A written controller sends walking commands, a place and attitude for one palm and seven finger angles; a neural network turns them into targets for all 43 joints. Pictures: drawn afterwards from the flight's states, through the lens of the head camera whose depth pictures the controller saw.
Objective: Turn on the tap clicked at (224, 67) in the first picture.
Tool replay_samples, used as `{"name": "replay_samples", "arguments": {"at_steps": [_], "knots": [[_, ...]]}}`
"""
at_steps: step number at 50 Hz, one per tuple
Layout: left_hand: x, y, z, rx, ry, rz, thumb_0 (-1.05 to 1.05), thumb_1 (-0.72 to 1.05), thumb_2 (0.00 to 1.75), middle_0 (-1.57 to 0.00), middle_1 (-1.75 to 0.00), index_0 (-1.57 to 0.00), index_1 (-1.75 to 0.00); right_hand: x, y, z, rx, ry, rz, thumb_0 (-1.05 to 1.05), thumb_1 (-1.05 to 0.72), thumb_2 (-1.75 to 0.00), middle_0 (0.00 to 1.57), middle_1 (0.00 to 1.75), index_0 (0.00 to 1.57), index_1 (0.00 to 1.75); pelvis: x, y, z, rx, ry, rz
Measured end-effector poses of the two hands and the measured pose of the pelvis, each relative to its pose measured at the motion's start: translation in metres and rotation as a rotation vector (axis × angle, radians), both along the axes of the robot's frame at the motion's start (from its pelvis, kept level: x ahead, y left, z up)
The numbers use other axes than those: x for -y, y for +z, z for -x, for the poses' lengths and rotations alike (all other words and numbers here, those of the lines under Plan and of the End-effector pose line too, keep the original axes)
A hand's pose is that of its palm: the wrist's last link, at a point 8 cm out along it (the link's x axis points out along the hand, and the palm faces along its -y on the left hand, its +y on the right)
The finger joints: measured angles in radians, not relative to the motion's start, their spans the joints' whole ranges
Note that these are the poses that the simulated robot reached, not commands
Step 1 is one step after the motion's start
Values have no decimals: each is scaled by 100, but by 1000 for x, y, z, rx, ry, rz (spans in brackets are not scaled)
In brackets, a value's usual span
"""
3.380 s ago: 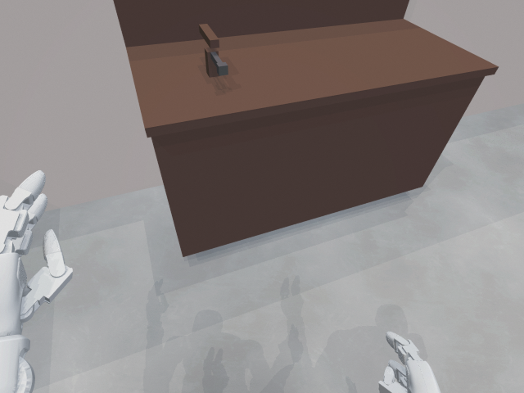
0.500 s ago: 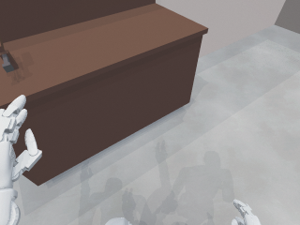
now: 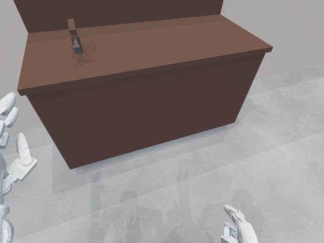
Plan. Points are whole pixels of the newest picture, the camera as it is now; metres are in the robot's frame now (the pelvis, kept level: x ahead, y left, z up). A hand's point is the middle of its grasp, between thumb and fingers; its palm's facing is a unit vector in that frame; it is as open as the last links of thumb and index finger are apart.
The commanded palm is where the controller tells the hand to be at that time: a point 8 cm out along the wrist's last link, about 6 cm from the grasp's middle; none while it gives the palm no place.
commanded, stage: take the last steps up to it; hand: left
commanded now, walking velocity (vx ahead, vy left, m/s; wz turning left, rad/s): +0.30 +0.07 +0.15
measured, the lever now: (77, 49) +0.83 +0.46 +0.06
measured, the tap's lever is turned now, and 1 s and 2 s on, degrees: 0 0 0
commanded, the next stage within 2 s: none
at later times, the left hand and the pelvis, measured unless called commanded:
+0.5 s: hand (20, 165) +0.20 +0.28 +0.17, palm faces +0.50 -0.77 -0.41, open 7.4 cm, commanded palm +0.15 +0.31 +0.17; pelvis +0.01 +0.02 -0.01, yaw +5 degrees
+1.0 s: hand (59, 126) +0.30 +0.26 +0.16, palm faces +0.49 -0.74 -0.46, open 7.4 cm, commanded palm +0.24 +0.29 +0.17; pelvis +0.10 +0.00 -0.02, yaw +5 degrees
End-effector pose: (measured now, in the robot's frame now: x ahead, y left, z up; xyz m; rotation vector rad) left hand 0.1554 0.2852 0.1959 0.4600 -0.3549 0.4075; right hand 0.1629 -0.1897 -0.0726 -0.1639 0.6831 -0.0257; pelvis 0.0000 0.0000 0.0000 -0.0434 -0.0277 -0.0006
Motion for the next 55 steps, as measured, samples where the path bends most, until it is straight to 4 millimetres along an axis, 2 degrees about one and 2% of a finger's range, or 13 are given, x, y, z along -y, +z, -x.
{"name": "replay_samples", "arguments": {"at_steps": [5,8,13,16,19,25,27,30,35,40,44,50,55], "knots": [[9,-18,13,-66,83,-3,2,89,90,-21,-30,-21,-30,18,-22,7,-20,16,-13,1,-90,-90,21,30,21,30,17,-11,12,-18,34,-39],[20,-25,17,-90,83,42,2,89,90,-21,-30,-21,-30,36,-30,15,-80,29,30,1,-90,-90,21,30,21,30,21,-9,18,-10,55,-50],[28,-21,19,-139,48,24,2,89,90,-21,-30,-21,-30,66,-21,27,-127,-39,83,2,-90,-90,21,30,21,30,22,2,15,-24,68,-75],[22,-14,15,-145,39,-28,2,89,90,-22,-30,-21,-30,78,-17,30,-141,-69,119,2,-90,-90,20,30,20,30,18,5,13,-34,85,-77],[9,-7,12,-131,50,-61,2,88,90,-22,-30,-21,-31,80,-15,28,-147,-86,146,2,-90,-90,20,30,20,30,10,5,9,-42,91,-74],[-26,-11,3,-54,81,-38,2,89,90,-22,-30,-21,-31,54,-12,8,-116,-86,185,2,-91,-90,20,30,20,30,-18,-7,-10,-41,81,-46],[-36,-18,-4,-14,81,-18,2,89,90,-21,-30,-21,-30,39,-13,-3,-88,-95,176,2,-91,-90,20,30,20,30,-26,-13,-15,-28,75,-58],[-44,-21,-21,6,72,5,2,89,90,-21,-30,-21,-30,9,-10,-18,-55,-71,127,2,-91,-90,20,30,20,30,-31,-11,-21,-19,78,-50],[-38,-4,-39,29,15,-19,2,89,90,-21,-30,-21,-30,-34,-3,-39,-24,-8,27,2,-90,-90,20,30,20,30,-34,-3,-34,-30,75,-32],[-28,11,-49,2,-7,-88,2,89,90,-21,-30,-21,-30,-46,-7,-55,-36,22,-22,1,-90,-90,21,30,21,30,-32,2,-54,-38,66,-28],[-28,3,-67,-75,52,-103,1,89,90,-21,-30,-21,-30,-34,-20,-70,-69,20,-31,1,-90,-90,21,30,21,30,-23,-1,-75,-40,66,-38],[-7,-21,-101,-111,105,-69,2,89,90,-21,-30,-21,-30,11,-49,-102,-113,19,12,1,-90,-90,21,30,21,30,0,-19,-100,-23,86,-43],[17,-18,-123,-99,42,-37,2,89,90,-21,-30,-21,-30,50,-34,-124,-124,-17,75,2,-90,-90,21,30,20,30,11,-11,-118,-21,84,-67]]}}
